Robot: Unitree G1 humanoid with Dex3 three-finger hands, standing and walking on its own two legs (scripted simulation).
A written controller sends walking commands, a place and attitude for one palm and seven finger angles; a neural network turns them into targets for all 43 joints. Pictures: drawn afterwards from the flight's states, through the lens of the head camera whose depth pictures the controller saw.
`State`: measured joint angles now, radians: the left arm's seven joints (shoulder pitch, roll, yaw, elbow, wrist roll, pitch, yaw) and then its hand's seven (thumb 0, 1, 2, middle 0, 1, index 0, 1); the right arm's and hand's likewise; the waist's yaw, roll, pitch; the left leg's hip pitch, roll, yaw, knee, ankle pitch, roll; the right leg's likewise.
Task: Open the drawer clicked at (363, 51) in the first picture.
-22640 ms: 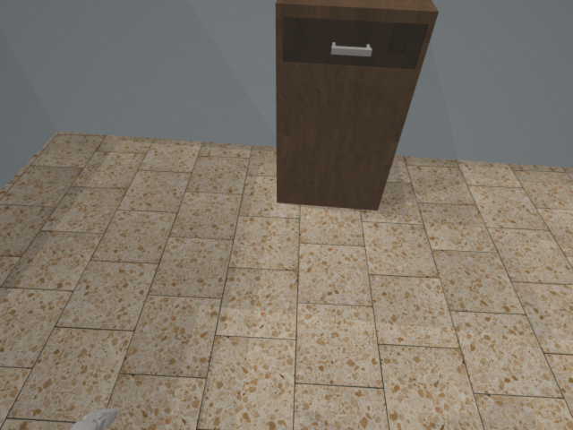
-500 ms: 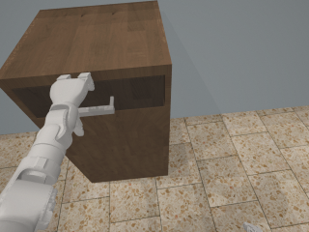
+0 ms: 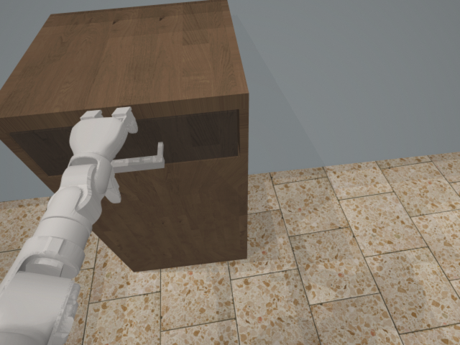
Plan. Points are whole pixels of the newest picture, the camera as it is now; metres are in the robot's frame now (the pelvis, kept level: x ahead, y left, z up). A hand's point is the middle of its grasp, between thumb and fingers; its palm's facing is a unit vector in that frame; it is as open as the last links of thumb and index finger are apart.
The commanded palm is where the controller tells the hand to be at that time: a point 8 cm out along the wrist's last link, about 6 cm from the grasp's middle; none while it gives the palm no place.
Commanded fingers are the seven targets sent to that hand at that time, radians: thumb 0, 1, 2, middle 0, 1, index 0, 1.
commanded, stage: re-aim the fingers above the handle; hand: left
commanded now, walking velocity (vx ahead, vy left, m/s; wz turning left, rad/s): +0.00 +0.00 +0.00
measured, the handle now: (133, 157) +0.48 +0.23 +0.02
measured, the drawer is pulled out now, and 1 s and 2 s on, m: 0.00 0.00 0.00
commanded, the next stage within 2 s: lower the fingers behind the handle in 1.52 s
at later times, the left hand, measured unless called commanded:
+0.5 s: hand (113, 155) +0.43 +0.24 +0.08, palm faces +0.00 -0.01 -1.00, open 13.8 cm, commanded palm +0.41 +0.24 +0.14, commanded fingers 0.00 -0.50 0.30 -0.30 -1.20 -0.30 -1.20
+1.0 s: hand (114, 155) +0.43 +0.24 +0.08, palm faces +0.01 -0.01 -1.00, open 13.8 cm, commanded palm +0.41 +0.24 +0.14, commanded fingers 0.00 -0.50 0.30 -0.30 -1.20 -0.30 -1.20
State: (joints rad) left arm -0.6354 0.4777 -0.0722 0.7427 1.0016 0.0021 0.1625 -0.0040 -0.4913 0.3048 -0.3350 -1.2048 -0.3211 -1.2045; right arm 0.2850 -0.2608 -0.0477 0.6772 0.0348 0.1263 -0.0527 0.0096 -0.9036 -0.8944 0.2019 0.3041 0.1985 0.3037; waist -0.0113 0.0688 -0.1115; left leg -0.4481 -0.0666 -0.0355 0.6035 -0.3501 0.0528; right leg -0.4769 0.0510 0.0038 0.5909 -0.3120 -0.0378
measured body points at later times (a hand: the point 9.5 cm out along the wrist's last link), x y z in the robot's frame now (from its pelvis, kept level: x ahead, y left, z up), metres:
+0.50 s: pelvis -0.01 +0.00 +0.00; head +0.04 -0.02 +0.45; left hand +0.43 +0.24 +0.14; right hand +0.09 -0.26 -0.13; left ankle -0.04 +0.09 -0.73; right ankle -0.02 -0.10 -0.73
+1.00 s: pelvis -0.01 +0.00 +0.00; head +0.04 -0.02 +0.45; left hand +0.43 +0.23 +0.14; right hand +0.09 -0.26 -0.13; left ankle -0.04 +0.09 -0.73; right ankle -0.02 -0.10 -0.73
